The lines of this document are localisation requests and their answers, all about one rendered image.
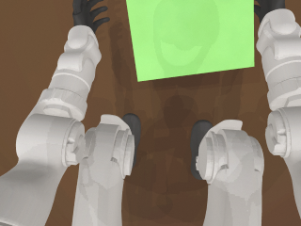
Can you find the right robot upper arm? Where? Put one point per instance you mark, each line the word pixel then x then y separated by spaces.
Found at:
pixel 283 137

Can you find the robot right forearm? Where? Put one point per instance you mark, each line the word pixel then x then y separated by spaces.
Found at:
pixel 279 43

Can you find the robot right thigh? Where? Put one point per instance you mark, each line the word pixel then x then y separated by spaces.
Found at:
pixel 226 162

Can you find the robot left forearm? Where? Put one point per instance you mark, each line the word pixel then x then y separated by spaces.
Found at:
pixel 67 93

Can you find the left robot upper arm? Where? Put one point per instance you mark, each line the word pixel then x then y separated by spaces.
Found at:
pixel 47 146

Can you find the carton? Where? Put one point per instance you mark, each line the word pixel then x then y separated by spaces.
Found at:
pixel 183 37

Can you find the left robot hand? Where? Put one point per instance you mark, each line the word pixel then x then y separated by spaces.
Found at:
pixel 83 15

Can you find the right robot hand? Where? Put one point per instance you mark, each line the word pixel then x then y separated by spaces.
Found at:
pixel 266 6

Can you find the robot right shin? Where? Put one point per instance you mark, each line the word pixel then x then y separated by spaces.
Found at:
pixel 236 125

